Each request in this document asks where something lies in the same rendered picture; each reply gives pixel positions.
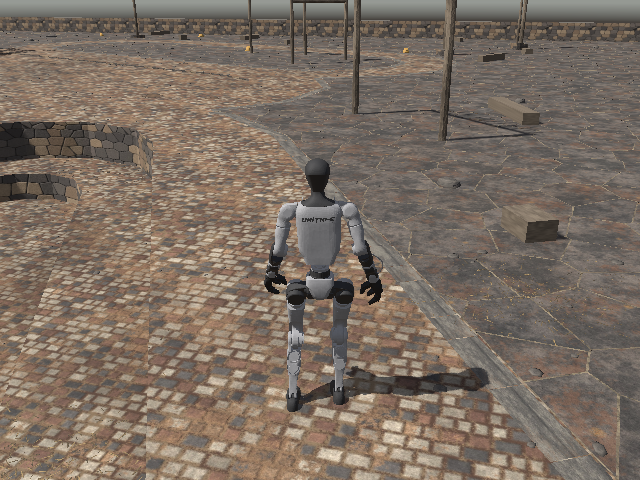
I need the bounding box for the robot left foot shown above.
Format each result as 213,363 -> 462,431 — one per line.
286,386 -> 301,412

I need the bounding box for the robot right forearm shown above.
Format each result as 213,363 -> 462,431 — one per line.
358,240 -> 379,283

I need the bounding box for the robot left shin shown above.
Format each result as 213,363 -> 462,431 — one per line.
287,331 -> 301,398

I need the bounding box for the robot left upper arm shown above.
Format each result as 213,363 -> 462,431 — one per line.
273,202 -> 298,257

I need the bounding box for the robot left forearm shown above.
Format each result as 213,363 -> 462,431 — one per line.
266,242 -> 283,278

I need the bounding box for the left robot hand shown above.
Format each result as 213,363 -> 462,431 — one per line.
264,274 -> 287,294

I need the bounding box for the right robot hand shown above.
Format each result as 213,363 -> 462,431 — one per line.
360,279 -> 383,305

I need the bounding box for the robot right upper arm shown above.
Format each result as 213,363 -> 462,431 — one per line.
339,201 -> 368,256

